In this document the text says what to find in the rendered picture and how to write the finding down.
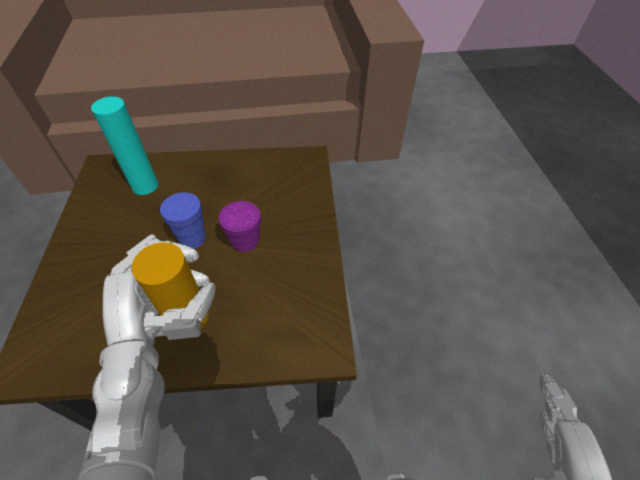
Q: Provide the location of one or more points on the sofa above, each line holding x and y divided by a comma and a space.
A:
198, 75

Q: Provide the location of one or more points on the left robot arm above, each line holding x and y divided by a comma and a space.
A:
124, 441

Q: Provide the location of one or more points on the right robot hand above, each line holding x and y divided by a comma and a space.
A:
570, 444

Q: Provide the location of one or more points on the coffee table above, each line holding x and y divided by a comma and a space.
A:
279, 315

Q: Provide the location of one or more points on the left robot hand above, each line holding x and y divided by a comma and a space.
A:
128, 313

